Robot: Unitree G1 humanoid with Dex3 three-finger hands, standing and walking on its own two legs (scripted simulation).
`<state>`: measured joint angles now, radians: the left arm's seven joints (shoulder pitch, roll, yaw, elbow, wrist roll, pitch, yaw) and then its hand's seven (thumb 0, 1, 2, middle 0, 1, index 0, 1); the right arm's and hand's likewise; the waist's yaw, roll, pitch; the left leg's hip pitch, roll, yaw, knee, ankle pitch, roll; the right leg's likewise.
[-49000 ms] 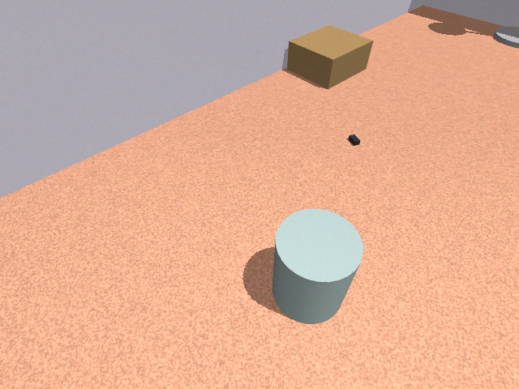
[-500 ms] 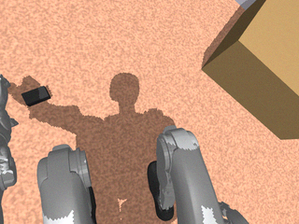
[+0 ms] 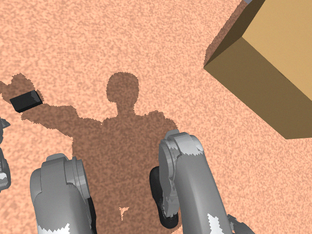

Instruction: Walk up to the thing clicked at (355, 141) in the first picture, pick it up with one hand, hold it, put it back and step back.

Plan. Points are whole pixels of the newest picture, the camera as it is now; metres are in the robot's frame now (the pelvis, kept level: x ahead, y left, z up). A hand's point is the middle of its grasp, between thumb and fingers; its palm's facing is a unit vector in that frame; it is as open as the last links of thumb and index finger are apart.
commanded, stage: rise first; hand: left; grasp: from above
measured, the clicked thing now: (26, 101) +0.49 +0.29 -0.30
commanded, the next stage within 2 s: approach in 0.78 s
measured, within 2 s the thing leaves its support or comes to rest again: neither
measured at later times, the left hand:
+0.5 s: hand out of the picture +0.44 +0.33 -0.18, palm faces -0.40 -0.21 -0.89, open 11.8 cm
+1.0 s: hand out of the picture +0.44 +0.33 -0.18, palm faces -0.40 -0.18 -0.90, open 11.9 cm
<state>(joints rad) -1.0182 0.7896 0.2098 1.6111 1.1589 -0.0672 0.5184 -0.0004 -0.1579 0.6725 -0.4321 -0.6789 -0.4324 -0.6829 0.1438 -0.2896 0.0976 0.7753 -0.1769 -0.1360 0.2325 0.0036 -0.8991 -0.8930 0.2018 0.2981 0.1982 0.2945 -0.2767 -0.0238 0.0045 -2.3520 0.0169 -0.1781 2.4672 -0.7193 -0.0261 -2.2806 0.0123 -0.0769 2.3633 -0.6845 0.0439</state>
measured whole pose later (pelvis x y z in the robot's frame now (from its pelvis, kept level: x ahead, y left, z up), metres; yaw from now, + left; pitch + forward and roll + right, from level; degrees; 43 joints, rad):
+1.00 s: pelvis +0.00 +0.00 +0.00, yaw +0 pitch +34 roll -9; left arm -1.02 0.77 0.15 1.60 1.14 -0.05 0.48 0.00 -0.17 0.69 -0.44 -0.64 -0.43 -0.66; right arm 0.17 -0.29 0.10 0.77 -0.17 -0.14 0.25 0.00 -0.89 -0.89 0.20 0.30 0.20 0.29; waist -0.28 -0.01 -0.02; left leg -2.35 0.01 -0.17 2.45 -0.71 -0.02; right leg -2.28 0.01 -0.07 2.35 -0.68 0.05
